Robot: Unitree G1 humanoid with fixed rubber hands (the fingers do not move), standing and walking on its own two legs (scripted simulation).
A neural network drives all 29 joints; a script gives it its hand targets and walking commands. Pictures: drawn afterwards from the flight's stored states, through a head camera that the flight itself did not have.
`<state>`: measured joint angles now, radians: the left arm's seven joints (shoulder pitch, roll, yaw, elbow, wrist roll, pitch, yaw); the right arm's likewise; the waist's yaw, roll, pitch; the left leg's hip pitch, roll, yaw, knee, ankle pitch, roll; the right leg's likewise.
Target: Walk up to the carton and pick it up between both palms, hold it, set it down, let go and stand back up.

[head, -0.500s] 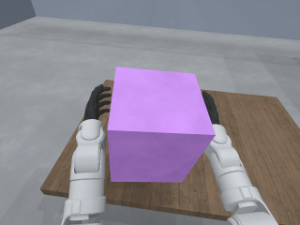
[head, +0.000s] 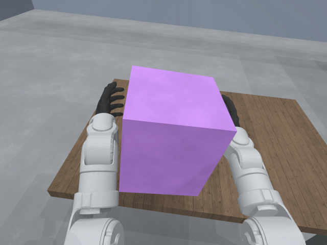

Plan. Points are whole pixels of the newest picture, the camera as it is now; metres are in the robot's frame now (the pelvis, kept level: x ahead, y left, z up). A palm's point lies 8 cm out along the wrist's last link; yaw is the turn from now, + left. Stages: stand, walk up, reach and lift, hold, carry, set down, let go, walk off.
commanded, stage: reach and lift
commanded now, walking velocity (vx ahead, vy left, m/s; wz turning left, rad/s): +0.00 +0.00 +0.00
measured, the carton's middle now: (166, 134) +0.38 -0.03 +0.12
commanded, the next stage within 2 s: hold in 0.74 s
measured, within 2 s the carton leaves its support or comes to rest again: neither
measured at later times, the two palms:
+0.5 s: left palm (107, 103) +0.39 +0.11 +0.21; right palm (234, 102) +0.40 -0.19 +0.21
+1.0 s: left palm (102, 95) +0.38 +0.11 +0.24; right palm (236, 103) +0.38 -0.19 +0.22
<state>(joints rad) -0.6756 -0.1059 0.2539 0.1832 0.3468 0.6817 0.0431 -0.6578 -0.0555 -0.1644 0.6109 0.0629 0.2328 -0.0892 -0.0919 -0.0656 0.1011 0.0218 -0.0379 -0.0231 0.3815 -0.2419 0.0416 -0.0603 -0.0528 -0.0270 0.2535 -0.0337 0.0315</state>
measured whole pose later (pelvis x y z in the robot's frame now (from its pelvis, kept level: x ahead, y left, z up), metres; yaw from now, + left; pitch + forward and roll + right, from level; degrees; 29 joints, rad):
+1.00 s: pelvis +0.00 -0.02 +0.00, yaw +1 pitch -11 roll -1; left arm -0.81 -0.08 0.37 0.27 0.39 0.72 -0.02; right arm -0.80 -0.07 -0.16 0.66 0.09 0.30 -0.13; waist -0.09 -0.02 0.05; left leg 0.07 -0.02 -0.04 0.37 -0.24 0.02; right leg -0.02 -0.03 -0.04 0.27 -0.06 0.03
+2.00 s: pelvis +0.01 -0.04 +0.00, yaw +2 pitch -9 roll -1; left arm -0.82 -0.05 0.40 0.25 0.39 0.75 -0.07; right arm -0.85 -0.06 -0.12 0.63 0.10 0.36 -0.17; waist -0.08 -0.02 0.05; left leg 0.04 0.01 -0.05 0.35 -0.23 -0.01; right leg -0.05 -0.01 -0.06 0.27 -0.06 0.00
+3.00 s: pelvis +0.02 -0.04 +0.00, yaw +4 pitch -9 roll -1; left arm -0.75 -0.04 0.38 0.20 0.35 0.74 -0.06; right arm -0.80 -0.07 -0.05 0.58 0.15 0.36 -0.20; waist -0.12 -0.01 0.03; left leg 0.05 0.02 -0.07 0.35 -0.24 -0.01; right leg 0.00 0.00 -0.08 0.24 -0.08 0.00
